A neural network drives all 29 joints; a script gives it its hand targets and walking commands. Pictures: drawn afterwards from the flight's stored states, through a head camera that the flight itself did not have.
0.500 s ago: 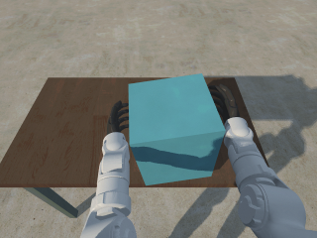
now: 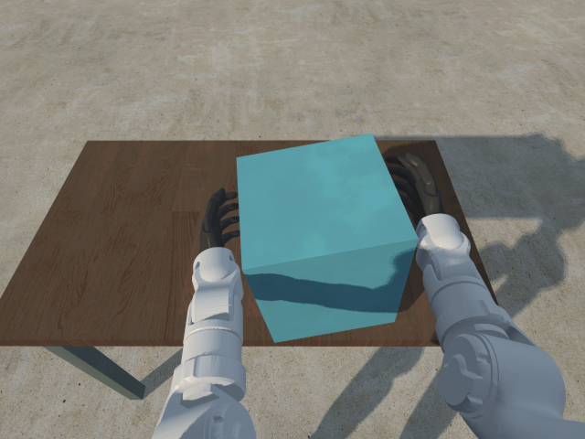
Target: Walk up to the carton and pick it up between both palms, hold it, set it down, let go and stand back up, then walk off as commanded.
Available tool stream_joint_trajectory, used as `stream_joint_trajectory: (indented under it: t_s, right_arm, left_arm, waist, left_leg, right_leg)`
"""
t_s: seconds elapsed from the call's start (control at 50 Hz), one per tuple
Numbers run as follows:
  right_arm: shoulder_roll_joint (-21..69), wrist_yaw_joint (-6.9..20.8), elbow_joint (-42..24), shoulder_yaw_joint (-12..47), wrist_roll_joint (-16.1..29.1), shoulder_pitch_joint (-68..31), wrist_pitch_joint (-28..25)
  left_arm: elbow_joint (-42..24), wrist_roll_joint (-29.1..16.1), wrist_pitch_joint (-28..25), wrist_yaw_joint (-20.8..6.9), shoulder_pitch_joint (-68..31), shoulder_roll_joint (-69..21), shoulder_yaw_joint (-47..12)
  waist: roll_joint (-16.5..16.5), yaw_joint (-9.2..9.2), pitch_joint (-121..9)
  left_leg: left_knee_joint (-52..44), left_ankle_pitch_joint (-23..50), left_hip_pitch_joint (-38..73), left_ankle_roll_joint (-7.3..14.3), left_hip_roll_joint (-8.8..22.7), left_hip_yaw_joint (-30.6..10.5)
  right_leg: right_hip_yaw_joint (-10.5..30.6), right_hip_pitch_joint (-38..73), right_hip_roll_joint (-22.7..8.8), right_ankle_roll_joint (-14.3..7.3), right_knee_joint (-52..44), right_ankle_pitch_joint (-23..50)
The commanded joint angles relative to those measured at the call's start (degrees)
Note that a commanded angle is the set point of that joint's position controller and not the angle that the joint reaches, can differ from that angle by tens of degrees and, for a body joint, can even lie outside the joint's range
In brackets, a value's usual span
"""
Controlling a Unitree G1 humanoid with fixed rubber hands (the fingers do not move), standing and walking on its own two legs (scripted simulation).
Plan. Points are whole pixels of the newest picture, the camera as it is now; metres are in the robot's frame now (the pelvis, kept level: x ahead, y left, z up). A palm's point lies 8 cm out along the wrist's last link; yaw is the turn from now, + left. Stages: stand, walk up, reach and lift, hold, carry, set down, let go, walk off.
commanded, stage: set down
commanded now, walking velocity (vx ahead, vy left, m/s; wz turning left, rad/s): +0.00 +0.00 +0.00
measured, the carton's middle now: (320, 244) +0.42 +0.00 -0.01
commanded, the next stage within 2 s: none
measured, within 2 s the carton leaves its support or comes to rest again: rests again in 1.70 s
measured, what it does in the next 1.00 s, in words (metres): stands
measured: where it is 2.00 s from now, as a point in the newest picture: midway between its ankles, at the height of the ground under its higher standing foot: outside the picture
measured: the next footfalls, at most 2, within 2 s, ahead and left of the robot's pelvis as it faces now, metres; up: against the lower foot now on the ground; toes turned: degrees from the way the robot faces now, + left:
none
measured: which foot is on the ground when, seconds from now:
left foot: down 0.00-1.00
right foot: down 0.00-1.00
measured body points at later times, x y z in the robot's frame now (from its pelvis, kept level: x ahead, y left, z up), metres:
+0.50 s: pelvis +0.00 +0.00 +0.00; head +0.05 +0.01 +0.45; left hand +0.38 +0.15 +0.05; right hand +0.44 -0.14 +0.08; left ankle +0.00 +0.16 -0.75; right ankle -0.04 -0.09 -0.75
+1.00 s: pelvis +0.00 +0.00 +0.00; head +0.05 +0.01 +0.45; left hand +0.38 +0.15 +0.05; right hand +0.44 -0.15 +0.08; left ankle +0.00 +0.16 -0.75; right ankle -0.04 -0.08 -0.75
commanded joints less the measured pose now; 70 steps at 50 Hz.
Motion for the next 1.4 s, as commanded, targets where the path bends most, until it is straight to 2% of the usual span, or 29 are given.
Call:
stream_joint_trajectory:
  t_s: [0.0,0.12,0.16,0.18,0.22,0.28,0.44,0.5,0.52,0.58,0.6,0.62,0.64,0.66,0.7,0.72,0.78,0.86,0.88,1.02,1.04,1.06,1.1,1.2,1.22,1.26,1.28,1.3,1.38]
  right_arm:
    - [22.1,6.1,1.6,6.1,-4.0,-22.3,0.1]
    - [22.9,6.6,0.8,7.4,-5.1,-22.3,-0.6]
    - [22.6,6.6,0.2,6.4,-4.3,-22.7,-0.4]
    - [22.8,6.6,-2.1,6.9,-5.5,-23.4,-0.5]
    - [22.6,6.9,1.1,6.1,-5.0,-21.6,0.2]
    - [23.3,6.7,-0.8,7.6,-5.6,-23.0,-0.6]
    - [23.0,7.1,-0.8,5.4,-5.9,-19.9,-0.2]
    - [23.0,7.2,2.3,6.5,-5.0,-18.8,0.7]
    - [23.7,7.2,2.8,7.1,-4.5,-18.8,0.3]
    - [23.0,7.3,-0.7,6.0,-5.8,-19.5,-0.4]
    - [23.5,7.0,-1.6,6.7,-5.7,-21.3,-0.3]
    - [22.8,7.2,0.4,5.8,-6.5,-19.5,-0.1]
    - [23.2,7.3,0.1,5.9,-5.9,-19.5,0.1]
    - [22.6,7.2,0.9,5.0,-6.6,-18.6,0.5]
    - [21.3,7.4,1.1,4.4,-6.8,-18.0,0.6]
    - [22.9,7.5,0.6,6.9,-5.4,-18.5,0.4]
    - [22.4,7.1,0.0,5.4,-6.2,-17.5,0.5]
    - [23.3,7.0,0.5,7.1,-6.1,-17.1,0.5]
    - [22.8,7.2,-0.1,6.5,-5.9,-17.5,-0.1]
    - [20.9,7.5,1.3,7.9,-4.2,-15.6,0.9]
    - [21.8,7.6,0.4,8.2,-4.9,-16.2,0.6]
    - [21.0,7.2,1.6,7.5,-4.3,-16.8,0.5]
    - [20.9,6.9,0.4,5.9,-5.2,-15.2,0.4]
    - [21.6,7.0,1.3,6.7,-5.8,-15.3,1.1]
    - [20.2,6.7,1.2,4.7,-6.4,-14.0,1.3]
    - [15.3,6.4,0.1,6.6,-3.6,-14.8,0.5]
    - [17.0,6.4,0.7,6.3,-4.2,-15.1,1.0]
    - [18.5,6.2,-0.3,5.2,-5.9,-16.8,0.5]
    - [15.8,5.3,1.8,4.7,-4.0,-13.5,1.7]
  left_arm:
    - [-1.7,1.6,-3.8,-2.7,-31.0,-19.9,-14.3]
    - [-2.6,1.5,-5.0,-2.7,-30.3,-20.0,-14.3]
    - [-2.4,1.1,-4.8,-2.8,-31.4,-20.1,-14.1]
    - [-0.1,2.5,-4.6,-3.1,-28.8,-19.8,-11.9]
    - [-2.5,1.8,-5.0,-3.2,-31.1,-19.5,-13.4]
    - [-0.9,1.8,-5.5,-3.0,-30.6,-18.4,-12.3]
    - [-1.3,2.5,-5.4,-3.2,-28.7,-19.4,-12.3]
    - [1.1,2.6,-4.6,-4.0,-27.8,-19.4,-10.6]
    - [-0.6,2.9,-5.4,-3.6,-27.5,-19.8,-11.4]
    - [-0.7,2.8,-5.7,-3.1,-26.6,-19.1,-10.9]
    - [0.9,2.5,-5.9,-3.5,-27.6,-18.2,-10.6]
    - [0.6,2.7,-5.9,-3.6,-27.8,-19.2,-11.2]
    - [1.2,3.8,-5.8,-3.7,-26.9,-18.9,-9.9]
    - [1.8,3.4,-5.6,-3.8,-26.1,-18.5,-10.3]
    - [0.3,3.7,-5.6,-3.5,-27.3,-18.5,-10.3]
    - [0.4,3.7,-5.6,-3.4,-25.7,-18.4,-9.4]
    - [1.2,4.0,-5.4,-4.0,-24.2,-19.0,-9.9]
    - [1.9,4.1,-5.9,-4.4,-23.8,-18.6,-8.9]
    - [1.7,4.1,-6.3,-4.3,-24.7,-18.6,-9.3]
    - [2.1,3.4,-5.6,-4.1,-23.9,-17.2,-9.4]
    - [1.8,4.5,-6.3,-3.8,-23.2,-17.1,-7.7]
    - [1.3,3.2,-6.5,-3.6,-23.5,-17.4,-9.4]
    - [2.0,4.4,-6.4,-3.5,-22.8,-17.1,-8.3]
    - [4.2,4.1,-6.4,-4.1,-22.0,-17.1,-7.3]
    - [3.9,4.5,-6.1,-4.0,-21.9,-17.2,-6.8]
    - [3.5,3.1,-7.0,-2.5,-21.6,-12.6,-6.9]
    - [3.1,3.4,-7.1,-2.8,-21.8,-14.4,-7.3]
    - [2.2,4.6,-7.2,-2.7,-23.5,-15.5,-6.1]
    - [2.6,3.8,-7.0,-1.9,-22.0,-12.0,-6.9]
  waist:
    - [3.3,2.22,-25.4]
    - [0.7,3.07,-27.5]
    - [2.9,2.02,-27.1]
    - [-0.7,4.13,-25.6]
    - [1.8,1.75,-26.6]
    - [-0.4,4.13,-26.1]
    - [1.5,1.89,-25.0]
    - [-0.9,1.58,-21.0]
    - [1.3,3.32,-23.0]
    - [1.0,4.01,-23.7]
    - [-1.9,3.63,-24.0]
    - [-0.5,1.59,-23.9]
    - [-0.4,2.58,-23.8]
    - [0.2,1.27,-22.7]
    - [0.9,1.97,-22.0]
    - [-0.5,4.28,-22.2]
    - [-0.7,2.05,-20.4]
    - [-2.4,3.62,-20.5]
    - [0.0,3.08,-21.2]
    - [-0.5,2.68,-18.8]
    - [-0.2,4.99,-19.0]
    - [-1.7,2.96,-20.0]
    - [-1.0,2.34,-19.8]
    - [-1.8,3.78,-17.4]
    - [-0.8,2.02,-17.6]
    - [-0.4,4.59,-19.8]
    - [-1.2,3.03,-17.7]
    - [-0.6,4.21,-19.2]
    - [-1.8,2.74,-15.1]
  left_leg:
    - [5.0,18.3,13.8,2.5,-0.2,6.0]
    - [5.7,21.5,13.9,2.7,-0.3,6.6]
    - [5.0,19.3,13.8,2.2,-0.4,6.6]
    - [4.5,17.3,11.4,3.3,-0.8,6.7]
    - [4.4,17.1,12.2,2.9,-0.6,6.8]
    - [4.4,15.8,9.4,3.9,-1.2,6.8]
    - [4.9,18.2,14.2,2.9,-0.6,6.8]
    - [3.7,15.2,9.9,3.7,-1.1,6.6]
    - [4.7,17.8,10.4,3.5,-1.1,6.6]
    - [4.7,17.1,11.6,3.5,-0.8,6.8]
    - [4.6,16.1,10.0,4.0,-0.9,6.9]
    - [4.5,15.2,9.3,3.6,-1.0,7.0]
    - [4.1,14.6,8.6,3.9,-1.1,6.8]
    - [4.2,14.3,9.0,3.8,-1.1,6.7]
    - [4.1,15.2,10.9,3.2,-0.9,7.0]
    - [4.2,15.1,10.3,3.9,-1.0,7.4]
    - [4.3,15.4,9.8,3.9,-1.0,6.9]
    - [3.9,14.0,9.0,4.3,-1.3,6.8]
    - [4.6,14.6,6.2,4.0,-1.6,7.1]
    - [3.8,13.1,9.3,3.8,-1.3,7.4]
    - [3.9,14.5,9.2,3.8,-1.1,7.1]
    - [4.6,14.3,9.0,4.1,-1.0,7.4]
    - [4.4,13.3,8.9,4.2,-1.0,6.6]
    - [3.7,12.7,8.0,4.5,-1.3,7.4]
    - [3.6,12.7,8.1,4.1,-1.2,6.9]
    - [4.6,15.2,8.3,3.8,-1.4,7.1]
    - [5.0,15.8,9.7,3.8,-1.4,7.0]
    - [5.2,16.4,9.3,4.2,-1.4,7.0]
    - [4.7,13.3,10.3,4.3,-1.4,7.0]
  right_leg:
    - [-3.7,-2.3,1.1,2.6,-3.6,21.7]
    - [-3.7,-1.5,1.3,3.2,-3.3,24.5]
    - [-4.1,-1.9,1.3,3.5,-2.6,22.7]
    - [-3.2,-0.3,1.0,3.6,-3.5,22.9]
    - [-3.5,0.1,1.0,3.9,-2.3,23.8]
    - [-2.4,0.6,0.6,4.1,-2.3,25.1]
    - [-3.7,-1.4,1.4,3.3,-3.0,21.8]
    - [-2.7,2.2,0.7,4.4,-2.5,25.4]
    - [-2.7,1.4,0.8,4.1,-2.2,25.1]
    - [-2.8,-0.9,0.9,3.7,-3.1,22.0]
    - [-2.6,0.4,0.8,4.4,-2.6,23.5]
    - [-2.9,2.3,0.9,4.4,-2.2,24.4]
    - [-2.5,2.4,0.7,4.7,-1.9,25.1]
    - [-2.6,1.5,0.7,4.5,-2.5,23.5]
    - [-3.3,-0.1,1.2,4.0,-2.2,21.0]
    - [-2.5,0.6,1.0,4.2,-2.7,22.2]
    - [-2.5,1.5,1.0,4.3,-2.1,23.0]
    - [-1.7,2.6,0.7,4.8,-2.3,24.7]
    - [-1.9,3.8,0.3,4.7,-0.8,26.4]
    - [-2.1,1.9,1.1,4.6,-2.0,22.0]
    - [-1.9,2.1,1.0,4.1,-2.6,20.5]
    - [-2.2,1.4,1.1,4.0,-2.3,21.3]
    - [-2.0,1.6,1.1,3.9,-2.8,20.1]
    - [-1.7,1.2,0.7,4.3,-3.1,20.5]
    - [-2.4,2.2,1.3,4.1,-2.6,20.0]
    - [-2.0,1.3,1.6,3.9,-2.2,20.7]
    - [-1.9,0.1,1.3,4.0,-2.9,21.7]
    - [-1.6,0.4,1.3,4.0,-2.9,21.9]
    - [-2.1,-2.1,1.6,3.9,-4.2,14.5]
